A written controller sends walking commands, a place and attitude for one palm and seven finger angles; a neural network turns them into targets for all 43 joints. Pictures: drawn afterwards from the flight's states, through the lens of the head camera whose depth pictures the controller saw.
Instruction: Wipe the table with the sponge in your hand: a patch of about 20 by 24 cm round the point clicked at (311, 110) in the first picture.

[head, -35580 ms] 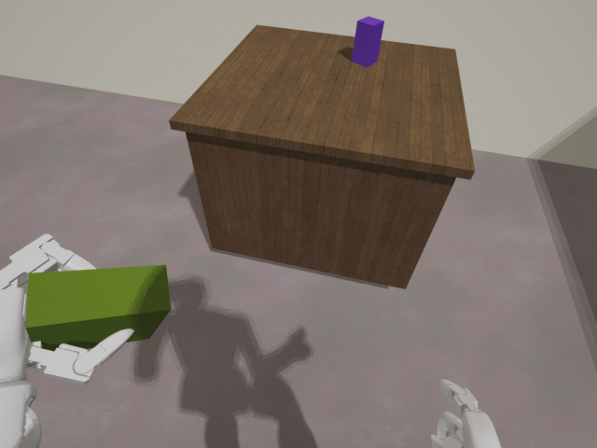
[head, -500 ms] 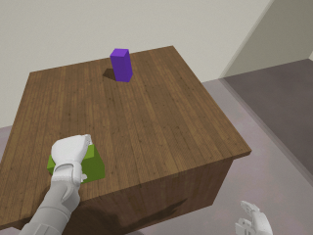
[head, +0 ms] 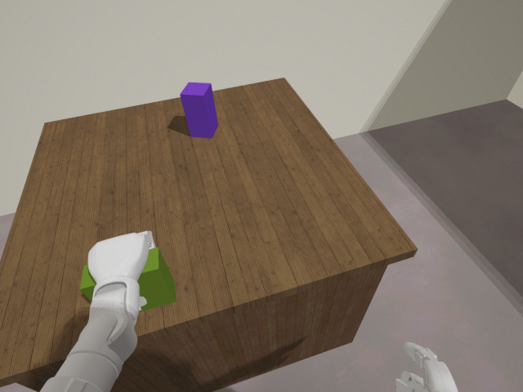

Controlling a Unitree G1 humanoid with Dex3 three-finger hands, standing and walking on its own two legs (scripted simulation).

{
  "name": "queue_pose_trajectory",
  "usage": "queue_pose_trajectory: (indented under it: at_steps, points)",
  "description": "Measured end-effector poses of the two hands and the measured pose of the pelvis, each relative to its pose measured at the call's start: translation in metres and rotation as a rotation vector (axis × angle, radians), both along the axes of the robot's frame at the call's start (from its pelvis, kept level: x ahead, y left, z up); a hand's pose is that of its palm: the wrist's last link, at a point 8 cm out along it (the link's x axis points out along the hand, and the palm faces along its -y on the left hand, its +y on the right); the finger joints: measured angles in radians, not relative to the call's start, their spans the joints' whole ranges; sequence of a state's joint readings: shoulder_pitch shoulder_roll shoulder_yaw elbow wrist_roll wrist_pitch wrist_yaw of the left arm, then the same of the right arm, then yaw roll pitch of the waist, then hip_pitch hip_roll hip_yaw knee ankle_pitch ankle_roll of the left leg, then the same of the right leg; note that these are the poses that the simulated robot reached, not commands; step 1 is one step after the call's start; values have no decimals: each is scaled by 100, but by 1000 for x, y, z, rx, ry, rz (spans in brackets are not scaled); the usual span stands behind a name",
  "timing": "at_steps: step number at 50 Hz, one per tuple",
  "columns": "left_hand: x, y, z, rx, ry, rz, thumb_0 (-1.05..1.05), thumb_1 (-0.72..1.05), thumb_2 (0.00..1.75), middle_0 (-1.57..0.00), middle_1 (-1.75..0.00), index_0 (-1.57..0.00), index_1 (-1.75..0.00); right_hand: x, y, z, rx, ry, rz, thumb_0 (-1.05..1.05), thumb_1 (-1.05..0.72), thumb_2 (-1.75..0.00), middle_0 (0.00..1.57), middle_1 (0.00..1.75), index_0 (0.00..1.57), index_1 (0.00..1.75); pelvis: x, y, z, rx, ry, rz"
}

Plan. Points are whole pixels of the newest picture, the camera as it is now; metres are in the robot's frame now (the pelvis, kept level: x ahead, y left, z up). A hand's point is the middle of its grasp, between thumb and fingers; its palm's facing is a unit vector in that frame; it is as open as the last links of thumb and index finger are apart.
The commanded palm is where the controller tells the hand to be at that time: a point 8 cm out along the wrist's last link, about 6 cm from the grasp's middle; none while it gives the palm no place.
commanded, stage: wipe forward along the first lane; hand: left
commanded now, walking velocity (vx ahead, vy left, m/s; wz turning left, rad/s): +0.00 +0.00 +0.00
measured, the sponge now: (136, 289) +0.28 +0.27 -0.04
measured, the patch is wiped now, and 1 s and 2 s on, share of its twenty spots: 0.05 0.20 0.50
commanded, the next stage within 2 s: slide across to the middle lane in 1.72 s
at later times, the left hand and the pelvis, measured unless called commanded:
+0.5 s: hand (134, 256) +0.33 +0.27 +0.00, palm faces -0.11 -0.02 -0.99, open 9.2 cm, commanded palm +0.32 +0.27 +0.04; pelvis -0.02 -0.01 -0.01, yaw +1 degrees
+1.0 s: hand (134, 230) +0.39 +0.30 +0.00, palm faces -0.13 +0.02 -0.99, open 9.3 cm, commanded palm +0.38 +0.29 +0.04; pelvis -0.02 -0.01 -0.02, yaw +0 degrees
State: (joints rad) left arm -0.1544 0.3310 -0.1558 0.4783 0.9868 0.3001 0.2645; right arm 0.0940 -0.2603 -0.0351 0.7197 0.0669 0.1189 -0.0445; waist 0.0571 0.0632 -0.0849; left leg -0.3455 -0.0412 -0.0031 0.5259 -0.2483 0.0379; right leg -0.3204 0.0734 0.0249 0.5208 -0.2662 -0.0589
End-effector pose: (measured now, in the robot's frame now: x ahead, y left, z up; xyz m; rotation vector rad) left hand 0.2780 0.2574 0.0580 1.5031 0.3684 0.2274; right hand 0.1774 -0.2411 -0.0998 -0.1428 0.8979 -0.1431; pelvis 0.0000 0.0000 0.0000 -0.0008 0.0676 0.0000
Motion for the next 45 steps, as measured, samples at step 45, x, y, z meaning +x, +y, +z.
queue_pose_trajectory:
  at_steps: [45]
  points:
    - [87,27,-2,75,49,6,2,-51,115,-84,-136,-85,-141,-125,-36,-43,-60,283,-118,1,-90,-90,20,30,20,30,-22,-9,-20,-19,162,9]
